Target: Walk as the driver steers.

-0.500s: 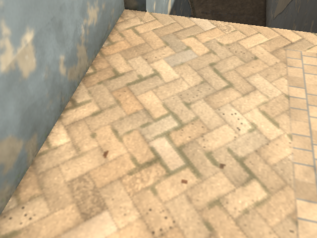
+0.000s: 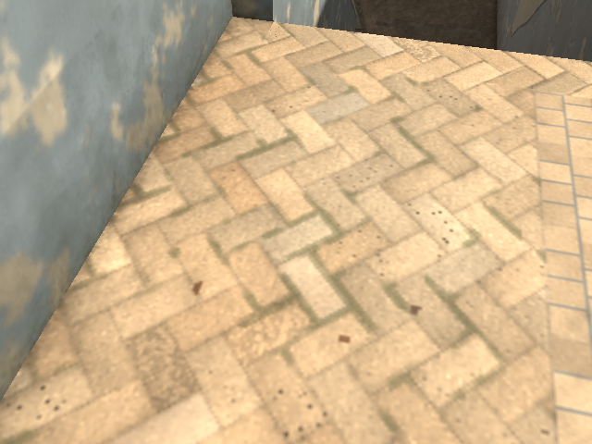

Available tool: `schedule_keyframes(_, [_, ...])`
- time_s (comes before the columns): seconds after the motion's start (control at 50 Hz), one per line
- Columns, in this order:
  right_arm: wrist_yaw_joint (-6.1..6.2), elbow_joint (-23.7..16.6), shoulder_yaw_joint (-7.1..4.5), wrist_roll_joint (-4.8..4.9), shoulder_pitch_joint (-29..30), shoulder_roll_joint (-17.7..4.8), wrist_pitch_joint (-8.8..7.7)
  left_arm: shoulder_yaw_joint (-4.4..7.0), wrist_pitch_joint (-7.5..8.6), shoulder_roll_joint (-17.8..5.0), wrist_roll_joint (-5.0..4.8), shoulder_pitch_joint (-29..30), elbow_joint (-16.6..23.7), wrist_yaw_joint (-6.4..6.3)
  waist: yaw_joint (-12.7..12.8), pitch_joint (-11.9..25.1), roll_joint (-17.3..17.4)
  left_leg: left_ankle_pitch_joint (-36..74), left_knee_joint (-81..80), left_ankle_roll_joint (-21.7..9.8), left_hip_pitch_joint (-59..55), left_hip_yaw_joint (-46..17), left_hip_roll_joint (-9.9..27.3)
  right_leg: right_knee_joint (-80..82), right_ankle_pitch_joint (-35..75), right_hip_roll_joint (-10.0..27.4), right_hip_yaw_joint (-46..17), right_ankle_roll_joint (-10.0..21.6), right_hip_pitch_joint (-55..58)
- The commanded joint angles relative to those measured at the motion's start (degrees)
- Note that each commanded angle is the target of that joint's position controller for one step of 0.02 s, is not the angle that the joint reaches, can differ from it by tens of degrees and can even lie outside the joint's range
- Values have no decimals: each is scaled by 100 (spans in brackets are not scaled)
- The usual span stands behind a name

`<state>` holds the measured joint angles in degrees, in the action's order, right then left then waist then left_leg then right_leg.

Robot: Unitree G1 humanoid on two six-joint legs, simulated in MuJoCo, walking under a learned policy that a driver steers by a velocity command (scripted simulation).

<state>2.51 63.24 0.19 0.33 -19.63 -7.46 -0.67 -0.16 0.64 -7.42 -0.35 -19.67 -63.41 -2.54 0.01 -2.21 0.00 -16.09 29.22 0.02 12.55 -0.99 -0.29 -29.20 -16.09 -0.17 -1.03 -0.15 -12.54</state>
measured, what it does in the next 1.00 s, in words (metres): walks ahead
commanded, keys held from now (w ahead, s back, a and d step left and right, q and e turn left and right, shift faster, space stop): no key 0.28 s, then w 0.70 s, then w+e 0.02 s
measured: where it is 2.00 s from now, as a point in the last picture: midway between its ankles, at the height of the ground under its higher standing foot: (367, 303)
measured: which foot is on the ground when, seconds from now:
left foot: down 0.00-0.64, up 0.66-1.00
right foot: down 0.00-1.00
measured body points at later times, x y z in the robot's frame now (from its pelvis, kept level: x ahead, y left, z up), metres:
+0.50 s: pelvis +0.03 +0.00 -0.01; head +0.03 +0.00 +0.44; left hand -0.01 +0.22 -0.16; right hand -0.02 -0.22 -0.16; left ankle -0.01 +0.12 -0.73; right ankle -0.01 -0.12 -0.73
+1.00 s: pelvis +0.24 -0.02 -0.02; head +0.28 -0.03 +0.43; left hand +0.12 +0.21 -0.14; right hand +0.49 -0.22 -0.10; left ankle +0.44 +0.09 -0.71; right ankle +0.03 -0.11 -0.74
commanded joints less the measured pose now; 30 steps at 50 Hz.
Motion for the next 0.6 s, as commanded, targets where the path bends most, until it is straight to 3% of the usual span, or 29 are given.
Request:
schedule_keyframes(0.02, [11, -30, -63, 1, -533, -408, -17, 62, 17, -407, -1, -537, 27, -11, 0, -283, 5, 676, -528, -127, 160, -17, 30, 519, 670, 19, -6, 125, -158])
schedule_keyframes(0.28, [11, -44, -73, 3, -549, -406, -22, 73, 22, -405, -3, -554, 42, -11, 0, -286, 5, 682, -518, -127, 162, -17, 35, 509, 677, 24, -5, 124, -160])
schedule_keyframes(0.3, [15, 17, -65, 1, -661, -360, -16, 65, 16, -357, -1, -666, -19, -15, 0, -128, 7, 121, -524, -147, 93, 49, -32, 510, 125, -44, 63, 145, -91])
schedule_keyframes(0.34, [45, -9, -137, 68, -667, -526, -4, 133, 5, -513, -68, -673, 7, -44, -1, -360, 19, -1820, -419, -334, 414, 61, -128, 375, -1782, -156, 100, 329, -413])
schedule_keyframes(0.36, [51, -66, -155, 86, -618, -562, -33, 150, 34, -546, -85, -618, 66, -50, -3, -645, 25, -2440, -454, -444, 686, -80, -35, 389, -2385, -73, -26, 435, -693])
schedule_keyframes(0.4, [25, -131, -161, 135, -657, -519, -176, 147, 180, -479, -129, -620, 142, -24, -14, -913, 51, -2624, -474, -615, 878, -388, 185, 339, -2510, 109, -269, 584, -942])
schedule_keyframes(0.46, [-51, -147, -207, 169, -908, -600, -373, 147, 397, -421, -150, -532, 264, 65, -113, -815, 202, -2492, -563, -859, 573, -877, 459, -35, -2057, 119, -299, 659, -1197])
schedule_keyframes(0.5, [-103, -104, -278, 203, -1275, -833, -458, 110, 526, -282, -163, -259, 440, 142, -262, -750, 629, -2683, -1062, -1192, 49, -1743, 927, -715, -1469, -84, 12, 620, -1634])
schedule_keyframes(0.52, [-124, -94, -326, 202, -1427, -1014, -482, 82, 591, -183, -173, -130, 541, 176, -279, -719, 959, -2714, -1431, -1436, -184, -2459, 1354, -1217, -1051, -177, 237, 613, -1826])
schedule_keyframes(0.54, [-136, -130, -350, 189, -1424, -1121, -498, 66, 652, -171, -169, -26, 630, 200, -249, -786, 1042, -2404, -1563, -1625, -180, -3002, 1680, -1415, -897, -148, 258, 675, -1925])
schedule_keyframes(0.56, [-140, -208, -353, 178, -1239, -1144, -514, 64, 705, -195, -173, -57, 664, 230, -120, -820, 1026, -1765, -1444, -1646, -165, -3061, 1797, -1345, -902, -87, 218, 737, -1895])
schedule_keyframes(0.58, [-149, -319, -346, 189, -955, -1123, -508, 80, 746, -242, -180, -273, 612, 262, 87, -751, 958, -1080, -1196, -1500, -59, -2695, 1701, -922, -907, -64, 224, 772, -1522])
schedule_keyframes(0.6, [-160, -483, -335, 199, -500, -1100, -478, 127, 759, -300, -192, -848, 403, 282, 443, -606, 826, -505, -809, -1234, 502, -2079, 1409, -224, -695, -94, 200, 794, -468])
